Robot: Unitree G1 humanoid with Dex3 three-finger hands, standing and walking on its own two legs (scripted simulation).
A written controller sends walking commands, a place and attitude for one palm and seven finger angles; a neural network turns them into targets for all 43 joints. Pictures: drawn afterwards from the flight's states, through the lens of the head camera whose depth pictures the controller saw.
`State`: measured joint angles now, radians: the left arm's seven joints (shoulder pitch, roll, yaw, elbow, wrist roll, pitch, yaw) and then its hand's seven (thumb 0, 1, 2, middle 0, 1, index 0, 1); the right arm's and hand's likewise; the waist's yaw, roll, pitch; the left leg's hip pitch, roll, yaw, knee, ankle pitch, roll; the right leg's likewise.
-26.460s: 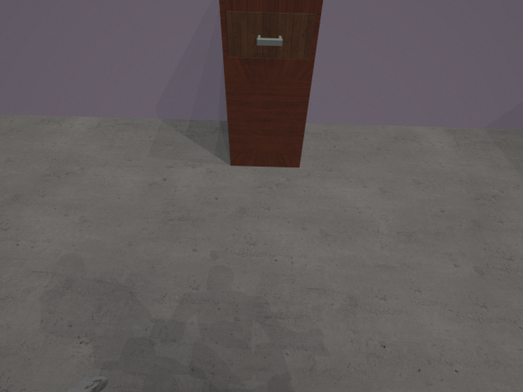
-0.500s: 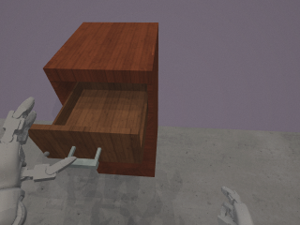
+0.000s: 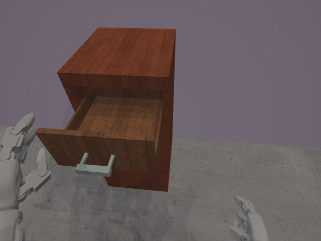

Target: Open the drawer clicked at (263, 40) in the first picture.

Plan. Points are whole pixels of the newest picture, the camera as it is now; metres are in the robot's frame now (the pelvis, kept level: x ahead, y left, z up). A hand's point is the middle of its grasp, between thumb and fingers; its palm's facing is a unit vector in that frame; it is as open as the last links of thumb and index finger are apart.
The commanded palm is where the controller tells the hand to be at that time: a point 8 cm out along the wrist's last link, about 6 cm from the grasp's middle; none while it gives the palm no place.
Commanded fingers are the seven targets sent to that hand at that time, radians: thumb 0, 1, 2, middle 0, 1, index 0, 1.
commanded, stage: draw the hand back to the body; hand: left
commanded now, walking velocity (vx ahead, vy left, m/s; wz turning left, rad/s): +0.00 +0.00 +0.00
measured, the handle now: (96, 163) +0.33 +0.26 -0.04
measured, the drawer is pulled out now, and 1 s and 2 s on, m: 0.24 0.24 0.24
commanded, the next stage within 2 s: step back with the hand held close in 0.04 s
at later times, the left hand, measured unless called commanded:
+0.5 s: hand (41, 182) +0.17 +0.26 +0.14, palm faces +0.27 -0.81 -0.53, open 7.5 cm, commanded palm +0.10 +0.30 +0.17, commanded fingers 0.00 0.90 0.90 -0.20 -0.30 -0.20 -0.30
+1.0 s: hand (2, 234) +0.08 +0.26 +0.15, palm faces +0.38 -0.79 -0.48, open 7.5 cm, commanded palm +0.01 +0.29 +0.17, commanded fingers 0.00 0.90 0.90 -0.20 -0.30 -0.20 -0.30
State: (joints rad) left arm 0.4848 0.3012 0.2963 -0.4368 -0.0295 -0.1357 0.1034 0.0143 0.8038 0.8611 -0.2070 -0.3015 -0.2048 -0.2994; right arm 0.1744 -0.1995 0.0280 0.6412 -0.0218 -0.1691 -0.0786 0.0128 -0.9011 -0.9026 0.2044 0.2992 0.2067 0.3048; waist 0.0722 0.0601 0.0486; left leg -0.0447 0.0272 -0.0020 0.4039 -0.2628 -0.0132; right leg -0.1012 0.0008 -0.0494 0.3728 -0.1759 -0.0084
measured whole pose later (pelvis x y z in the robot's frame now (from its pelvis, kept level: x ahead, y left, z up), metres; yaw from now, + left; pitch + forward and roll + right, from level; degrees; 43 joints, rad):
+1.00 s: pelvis -0.11 +0.01 -0.01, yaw +2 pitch +2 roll +0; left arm 0.61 0.40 0.39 -0.61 -0.03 -0.19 0.15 0.02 0.88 0.90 -0.21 -0.30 -0.21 -0.30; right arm 0.18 -0.18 0.00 0.58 -0.02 -0.09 -0.08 0.01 -0.90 -0.90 0.20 0.30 0.21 0.30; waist 0.00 -0.03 0.03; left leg -0.34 0.00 0.02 0.56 -0.24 0.02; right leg -0.47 0.02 0.00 0.81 -0.43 0.01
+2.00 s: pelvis -0.29 -0.07 +0.00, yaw +2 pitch +1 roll +2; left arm 0.65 0.36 0.33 -0.56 -0.01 -0.22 0.14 0.02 0.88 0.90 -0.21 -0.30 -0.21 -0.30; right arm 0.25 -0.20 0.01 0.63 -0.02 -0.09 -0.06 0.01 -0.90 -0.90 0.21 0.30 0.21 0.30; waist -0.02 -0.05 -0.03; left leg -0.35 0.02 0.07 0.70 -0.36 0.02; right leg -0.27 0.01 -0.09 0.45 -0.20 -0.09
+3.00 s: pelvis -0.28 -0.02 +0.00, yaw +2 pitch -2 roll +0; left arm 0.19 0.25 0.01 1.13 0.02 0.00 0.02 0.01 0.91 0.90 -0.20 -0.30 -0.20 -0.30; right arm 0.21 -0.22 0.01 1.11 -0.01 0.00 -0.02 0.00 -0.90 -0.90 0.20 0.30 0.21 0.30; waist -0.01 0.04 0.06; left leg -0.12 -0.01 0.08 0.35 -0.19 0.03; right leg -0.16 -0.01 -0.07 0.37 -0.17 -0.02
